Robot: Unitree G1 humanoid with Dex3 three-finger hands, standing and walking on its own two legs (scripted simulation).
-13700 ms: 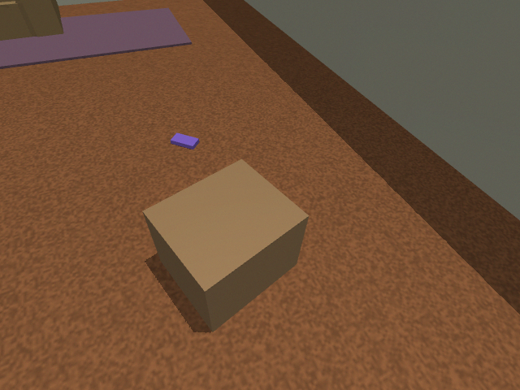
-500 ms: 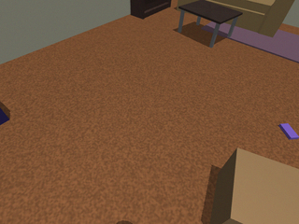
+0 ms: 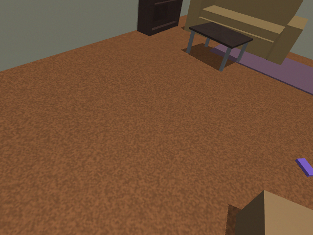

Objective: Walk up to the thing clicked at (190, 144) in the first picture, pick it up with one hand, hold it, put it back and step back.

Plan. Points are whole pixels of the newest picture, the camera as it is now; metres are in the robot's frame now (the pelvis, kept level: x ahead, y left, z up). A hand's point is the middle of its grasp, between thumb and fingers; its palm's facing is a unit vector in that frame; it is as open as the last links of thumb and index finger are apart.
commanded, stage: walk up
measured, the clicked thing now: (305, 167) +0.82 -1.38 -0.75
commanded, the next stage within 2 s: none
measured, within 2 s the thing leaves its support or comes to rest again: neither
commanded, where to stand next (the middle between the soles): +1.38 -0.08 m, yaw -1 degrees
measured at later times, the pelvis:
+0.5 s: pelvis +0.29 -0.06 +0.00, yaw -1 degrees
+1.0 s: pelvis +0.56 -0.03 +0.00, yaw -2 degrees
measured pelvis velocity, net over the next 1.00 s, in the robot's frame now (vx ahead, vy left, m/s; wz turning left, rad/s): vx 0.56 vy -0.03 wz -0.04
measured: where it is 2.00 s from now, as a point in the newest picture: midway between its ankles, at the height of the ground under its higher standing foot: (151, 142)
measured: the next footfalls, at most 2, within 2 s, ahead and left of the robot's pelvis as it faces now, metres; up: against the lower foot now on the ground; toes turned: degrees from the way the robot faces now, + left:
right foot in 0.32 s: +0.36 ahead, -0.17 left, +0.00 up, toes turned -7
left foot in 0.78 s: +0.64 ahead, +0.07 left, +0.00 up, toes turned +4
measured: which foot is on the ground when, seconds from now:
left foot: down 0.00-0.38, up 0.40-0.76, down 0.78-1.00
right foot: up 0.00-0.30, down 0.32-0.80, up 0.82-1.00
